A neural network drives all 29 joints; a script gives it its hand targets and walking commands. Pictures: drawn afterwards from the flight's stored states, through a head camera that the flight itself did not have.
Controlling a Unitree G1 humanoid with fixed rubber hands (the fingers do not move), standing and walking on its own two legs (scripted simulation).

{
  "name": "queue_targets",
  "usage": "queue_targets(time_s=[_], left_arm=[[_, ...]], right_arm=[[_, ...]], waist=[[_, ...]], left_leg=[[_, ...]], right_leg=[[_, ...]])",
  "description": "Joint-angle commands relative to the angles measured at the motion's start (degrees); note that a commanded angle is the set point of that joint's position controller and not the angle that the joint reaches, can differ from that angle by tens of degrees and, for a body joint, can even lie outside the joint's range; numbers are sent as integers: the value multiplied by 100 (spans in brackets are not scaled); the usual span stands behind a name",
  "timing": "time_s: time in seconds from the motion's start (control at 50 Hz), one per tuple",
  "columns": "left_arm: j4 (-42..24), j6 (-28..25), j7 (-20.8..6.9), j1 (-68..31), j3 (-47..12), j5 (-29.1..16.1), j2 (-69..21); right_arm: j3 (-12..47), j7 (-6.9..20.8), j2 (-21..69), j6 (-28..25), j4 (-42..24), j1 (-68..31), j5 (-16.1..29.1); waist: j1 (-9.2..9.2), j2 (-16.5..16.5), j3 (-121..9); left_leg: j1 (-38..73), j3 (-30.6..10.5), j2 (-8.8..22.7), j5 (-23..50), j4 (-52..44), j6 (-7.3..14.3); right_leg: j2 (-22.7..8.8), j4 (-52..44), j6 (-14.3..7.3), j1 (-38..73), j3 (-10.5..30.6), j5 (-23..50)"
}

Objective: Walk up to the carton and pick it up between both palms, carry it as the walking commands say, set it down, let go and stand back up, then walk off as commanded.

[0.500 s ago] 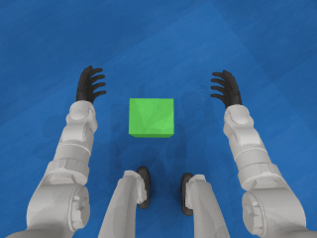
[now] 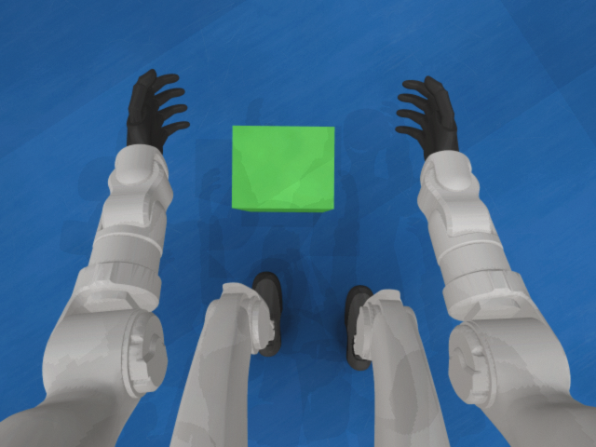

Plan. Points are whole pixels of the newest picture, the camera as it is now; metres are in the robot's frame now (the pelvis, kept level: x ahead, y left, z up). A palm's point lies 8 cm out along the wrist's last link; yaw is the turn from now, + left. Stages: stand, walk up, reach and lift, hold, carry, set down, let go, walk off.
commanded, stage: reach and lift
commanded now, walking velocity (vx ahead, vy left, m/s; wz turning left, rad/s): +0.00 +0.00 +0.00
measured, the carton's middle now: (285, 176) +0.46 +0.05 -0.46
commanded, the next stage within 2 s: none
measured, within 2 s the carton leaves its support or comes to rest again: neither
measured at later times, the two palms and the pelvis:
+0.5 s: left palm (191, 165) +0.45 +0.20 -0.29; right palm (405, 164) +0.47 -0.15 -0.29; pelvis -0.04 +0.00 -0.12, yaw +1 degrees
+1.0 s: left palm (203, 168) +0.46 +0.21 -0.38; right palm (390, 164) +0.48 -0.15 -0.37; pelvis -0.06 -0.01 -0.19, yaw +1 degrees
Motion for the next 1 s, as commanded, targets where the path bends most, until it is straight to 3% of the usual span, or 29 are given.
queue_targets(time_s=[0.0,0.04,0.06,0.08,0.1,0.12,0.14,0.16,0.18,0.2,0.22,0.24,0.26,0.28,0.32,0.44,0.5,0.58,0.6,0.64,0.66,0.7,0.74,0.76,0.78,0.82,0.86,0.96,0.98], left_arm=[[-294,-161,89,-1463,-218,-355,674],[-69,-151,225,-1403,-380,-294,666],[17,-144,215,-1361,-263,-361,774],[241,-160,280,-1611,-206,-311,792],[-1085,-126,287,-1972,-476,-546,809],[-890,-178,352,-1877,-424,-541,1044],[-250,-70,439,-1943,-799,-658,729],[-70,-96,333,-1815,-895,-711,530],[-1014,-63,327,-2292,-770,-818,898],[224,-29,361,-2239,-912,-750,619],[-461,-95,417,-2433,-624,-534,1073],[-400,-39,447,-2306,-933,-891,728],[94,-60,536,-2270,-487,-485,1196],[513,9,521,-2385,-613,-650,981],[568,35,464,-2501,-732,-694,1039],[385,-114,412,-3040,-924,-1055,954],[413,-103,442,-3306,-1323,-1213,1147],[262,-223,538,-3486,-1144,-1368,1564],[453,-179,498,-3646,-1369,-1378,1449],[-409,-130,585,-3916,-1376,-1501,1682],[1168,-51,611,-3845,-1572,-1509,1640],[177,-113,612,-4092,-1356,-1494,1788],[725,-110,494,-4012,-1750,-1779,1350],[585,-157,378,-4108,-1908,-1873,1100],[1132,-128,294,-4152,-1946,-1874,1197],[969,-106,158,-4087,-2098,-1894,901],[1285,-55,110,-4187,-2186,-1820,921],[1579,-147,227,-4221,-1917,-1797,976],[1643,-93,225,-4191,-1954,-1799,985]], right_arm=[[-350,-138,-442,-196,-602,-1510,59],[-330,-97,-567,-167,-569,-1770,369],[-309,-111,-477,-210,-565,-1562,252],[-474,-163,-722,-206,-65,-1647,227],[-392,-193,-833,-194,-1328,-1940,414],[-109,-197,-708,-224,-1297,-2110,424],[-223,-207,-852,-157,-509,-1796,541],[-116,-181,-637,-151,-173,-1759,411],[-195,-144,-939,-136,-1325,-2302,421],[-404,-157,-1042,-135,-8,-2217,337],[-272,-168,-1007,-119,-415,-2525,634],[-399,-202,-1261,-152,-962,-2460,526],[-179,-232,-1204,-62,-146,-2358,626],[-128,-213,-1066,-38,162,-2413,484],[-96,-134,-1015,28,431,-2713,599],[240,-162,-927,-109,48,-3213,864],[224,-264,-1191,-140,54,-3464,955],[484,-298,-1262,-197,34,-3442,1203],[380,-300,-1340,-159,464,-3449,888],[535,-374,-1648,-185,-744,-3901,1147],[544,-366,-1670,-98,560,-3836,1219],[603,-331,-1641,-126,-44,-4001,1278],[1447,-186,-919,-147,2,-4278,1895],[1317,-110,-862,-130,536,-4001,1857],[1392,22,-653,-20,1337,-3751,1960],[1513,76,-785,-74,1076,-3961,1941],[1101,79,-847,-68,1470,-3912,1621],[715,17,-1443,-324,1214,-4387,1384],[611,-23,-1509,-323,1459,-4209,1297]], waist=[[-68,-294,-5650],[216,152,-5864],[91,-351,-5766],[150,160,-5448],[-16,70,-7064],[259,-376,-6867],[-38,248,-6222],[-195,-113,-5538],[-307,-422,-6341],[-149,205,-5169],[230,520,-5347],[-322,38,-6277],[403,302,-5505],[-18,-531,-5150],[93,-67,-4816],[94,-184,-5277],[-221,-382,-5637],[112,-332,-5922],[-195,-512,-5404],[-132,-357,-7409],[-149,-198,-5691],[110,-203,-6744],[247,-472,-6554],[1,-383,-6169],[138,-386,-5219],[187,-240,-5239],[-341,-249,-4677],[-148,43,-4661],[-503,-47,-4509]], left_leg=[[3242,-670,-662,1866,335,-424],[3610,-832,-607,1899,525,-459],[3320,-875,-634,2187,713,-410],[3270,-846,-584,1946,1001,-504],[4285,-861,-636,2830,1132,-508],[3606,-810,-669,2842,1203,-417],[3754,-933,-559,2067,1035,-433],[3180,-897,-673,1924,1168,-436],[3412,-1051,-609,2057,1239,-385],[3092,-1123,-496,1818,1381,-379],[2947,-843,-576,1397,1329,-529],[3660,-1053,-561,2018,1587,-460],[2831,-755,-580,1286,1514,-553],[2564,-907,-569,903,1504,-440],[2046,-842,-557,473,1675,-434],[2116,-824,-573,1071,2215,-328],[2094,-744,-544,615,2498,-374],[2554,-761,-541,1244,2864,-381],[2104,-785,-549,1157,2886,-371],[3652,-884,-502,2045,3178,-333],[2788,-895,-400,870,3091,-366],[3287,-797,-574,1380,3310,-474],[2842,-755,-441,1437,3424,-275],[2706,-802,-413,1249,3249,-351],[2381,-779,-422,974,3415,-346],[2177,-931,-367,1021,3433,-350],[1824,-1004,-343,845,3371,-307],[2348,-957,-377,1090,3641,-427],[2182,-1120,-360,779,3481,-406]], right_leg=[[763,282,-112,1119,-370,1392],[789,728,-130,438,-398,1193],[811,882,-3,373,-516,1433],[777,1068,-99,-245,-364,976],[818,975,-118,653,-372,1759],[850,1294,3,723,-394,1859],[817,1388,-104,110,-529,1028],[818,1341,-69,-109,-521,1032],[826,1405,-78,367,-513,1273],[725,1700,-77,-1054,-531,433],[747,1506,-196,-521,-264,634],[798,1713,-137,-299,-568,880],[704,1776,-126,-417,-347,460],[719,1769,-50,-342,-535,295],[643,1898,-128,-567,-356,41],[575,2316,-115,-233,-225,492],[519,2570,-83,154,-324,333],[444,2871,-77,316,-144,526],[482,2978,-23,-125,-348,461],[503,3171,-38,667,-339,956],[439,3191,-24,-159,-309,-31],[397,3363,-52,615,-288,580],[472,3327,-50,953,-141,765],[464,3424,-136,803,-219,805],[449,3547,-95,259,-181,491],[393,3590,-164,185,-82,413],[407,3594,-118,-143,-243,377],[331,3649,-154,-702,-287,157],[307,3720,-125,-582,-442,158]])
